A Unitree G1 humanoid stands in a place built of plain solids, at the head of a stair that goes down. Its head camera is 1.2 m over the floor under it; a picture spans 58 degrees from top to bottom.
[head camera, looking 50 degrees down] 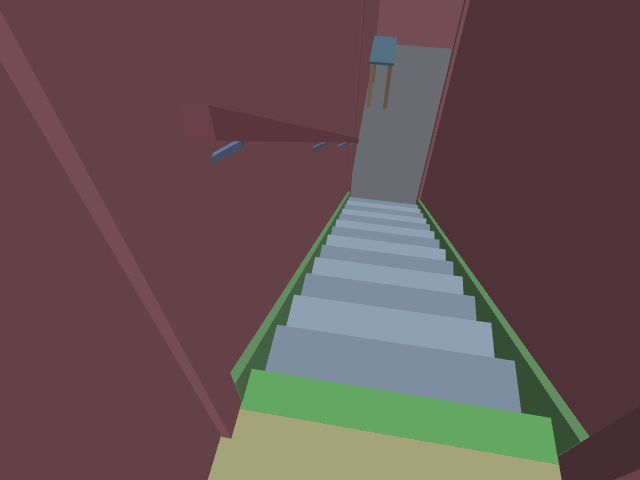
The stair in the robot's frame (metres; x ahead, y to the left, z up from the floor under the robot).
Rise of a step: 0.19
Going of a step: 0.26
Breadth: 0.83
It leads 10 degrees to the right of straight ahead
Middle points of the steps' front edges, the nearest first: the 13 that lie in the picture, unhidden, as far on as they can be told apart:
0.45 -0.21 0.00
0.70 -0.25 -0.19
0.95 -0.30 -0.39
1.20 -0.34 -0.58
1.46 -0.38 -0.77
1.71 -0.42 -0.96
1.96 -0.47 -1.15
2.21 -0.51 -1.35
2.46 -0.55 -1.54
2.71 -0.59 -1.73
2.96 -0.64 -1.92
3.22 -0.68 -2.11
3.47 -0.72 -2.31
